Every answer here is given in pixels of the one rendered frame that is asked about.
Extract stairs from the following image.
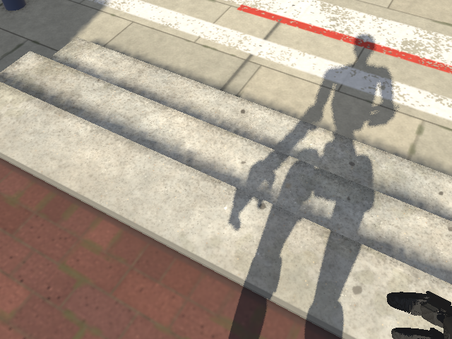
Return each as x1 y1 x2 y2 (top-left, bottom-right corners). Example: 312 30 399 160
0 37 452 284

